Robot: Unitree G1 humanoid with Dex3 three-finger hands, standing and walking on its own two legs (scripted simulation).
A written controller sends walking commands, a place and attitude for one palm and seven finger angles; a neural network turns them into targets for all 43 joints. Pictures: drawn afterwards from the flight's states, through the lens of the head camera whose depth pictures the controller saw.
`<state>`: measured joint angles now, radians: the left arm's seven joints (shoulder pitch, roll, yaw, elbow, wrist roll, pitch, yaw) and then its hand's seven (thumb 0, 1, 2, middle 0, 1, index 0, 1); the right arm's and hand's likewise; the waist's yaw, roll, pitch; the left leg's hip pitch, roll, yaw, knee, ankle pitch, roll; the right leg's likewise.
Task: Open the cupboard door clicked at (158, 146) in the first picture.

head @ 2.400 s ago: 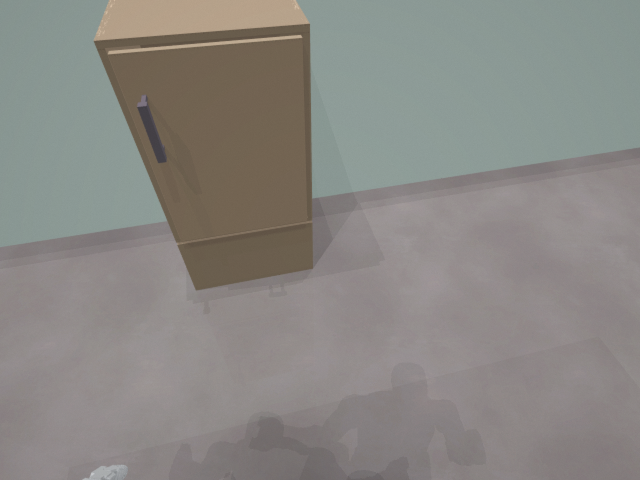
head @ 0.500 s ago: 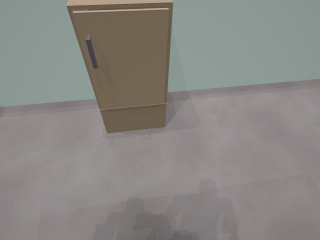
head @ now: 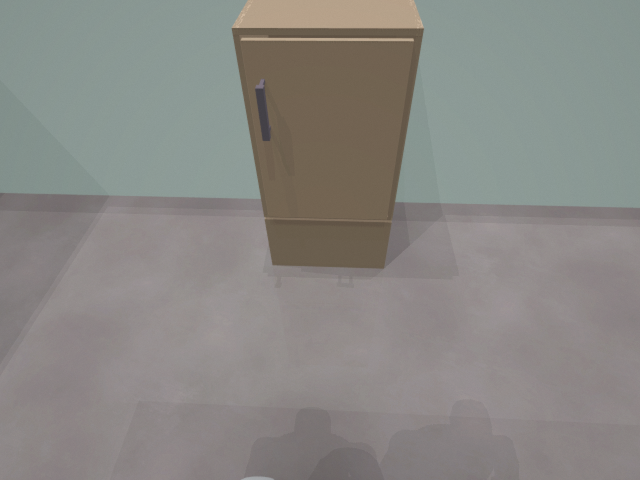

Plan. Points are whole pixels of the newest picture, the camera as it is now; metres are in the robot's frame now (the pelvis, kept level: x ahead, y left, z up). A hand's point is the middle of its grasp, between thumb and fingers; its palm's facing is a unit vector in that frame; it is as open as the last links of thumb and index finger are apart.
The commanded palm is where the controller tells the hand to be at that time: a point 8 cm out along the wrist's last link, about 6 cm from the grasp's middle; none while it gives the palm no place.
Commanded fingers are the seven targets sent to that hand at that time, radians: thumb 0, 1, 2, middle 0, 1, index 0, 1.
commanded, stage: take the last steps up to it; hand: left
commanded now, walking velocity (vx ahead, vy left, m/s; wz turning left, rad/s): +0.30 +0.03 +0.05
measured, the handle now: (264, 110) +1.00 +0.23 -0.05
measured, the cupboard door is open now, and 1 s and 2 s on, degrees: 0 0 0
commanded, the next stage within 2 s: come to a stop and stand still in 1.18 s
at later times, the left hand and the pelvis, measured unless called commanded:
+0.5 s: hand out of the picture +0.12 +0.25 -0.18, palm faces +0.04 -0.99 -0.17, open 7.4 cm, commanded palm none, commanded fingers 0.00 0.90 0.90 -0.20 -0.30 -0.20 -0.30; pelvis +0.10 +0.07 +0.00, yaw -1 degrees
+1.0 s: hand (216, 380) +0.31 +0.21 -0.18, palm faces +0.04 -0.98 -0.20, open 7.2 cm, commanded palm none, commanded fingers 0.00 0.90 0.90 -0.20 -0.30 -0.20 -0.30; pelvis +0.28 +0.03 +0.00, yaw +0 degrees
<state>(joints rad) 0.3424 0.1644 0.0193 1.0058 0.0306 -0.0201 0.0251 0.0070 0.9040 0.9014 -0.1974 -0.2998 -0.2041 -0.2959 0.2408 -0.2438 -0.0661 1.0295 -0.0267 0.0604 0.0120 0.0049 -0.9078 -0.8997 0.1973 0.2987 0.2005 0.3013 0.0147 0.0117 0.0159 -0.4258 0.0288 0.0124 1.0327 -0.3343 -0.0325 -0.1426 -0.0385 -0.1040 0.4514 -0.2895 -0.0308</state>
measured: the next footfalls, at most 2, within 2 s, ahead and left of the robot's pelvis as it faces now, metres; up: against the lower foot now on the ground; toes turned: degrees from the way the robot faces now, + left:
left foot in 0.22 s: +0.06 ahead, +0.17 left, +0.00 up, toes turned +8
right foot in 0.68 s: +0.32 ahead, -0.07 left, +0.00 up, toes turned -10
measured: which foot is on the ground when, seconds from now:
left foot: up 0.00-0.20, down 0.22-0.68, up 0.70-1.00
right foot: down 0.00-0.22, up 0.24-0.66, down 0.68-1.00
